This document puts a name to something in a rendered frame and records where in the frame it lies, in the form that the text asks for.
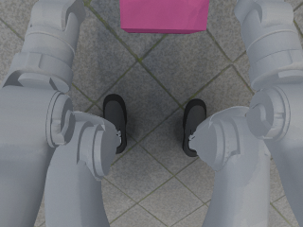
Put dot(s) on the left robot upper arm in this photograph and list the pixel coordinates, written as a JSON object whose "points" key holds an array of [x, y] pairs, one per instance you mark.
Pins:
{"points": [[33, 123]]}

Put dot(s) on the robot left forearm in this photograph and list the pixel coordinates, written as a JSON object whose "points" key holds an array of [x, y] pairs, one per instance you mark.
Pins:
{"points": [[49, 48]]}

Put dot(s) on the right robot upper arm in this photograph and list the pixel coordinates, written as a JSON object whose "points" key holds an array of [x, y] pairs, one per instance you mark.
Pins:
{"points": [[275, 116]]}

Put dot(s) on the carton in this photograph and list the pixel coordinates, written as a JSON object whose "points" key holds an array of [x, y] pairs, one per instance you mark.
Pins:
{"points": [[163, 16]]}

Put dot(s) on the robot left foot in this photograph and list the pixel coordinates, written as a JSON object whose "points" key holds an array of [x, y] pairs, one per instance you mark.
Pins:
{"points": [[114, 110]]}

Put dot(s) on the robot left shin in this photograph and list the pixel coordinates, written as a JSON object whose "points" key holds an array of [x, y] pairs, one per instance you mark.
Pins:
{"points": [[109, 128]]}

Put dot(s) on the robot right forearm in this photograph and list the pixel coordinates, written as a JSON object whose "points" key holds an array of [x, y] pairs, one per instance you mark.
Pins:
{"points": [[271, 42]]}

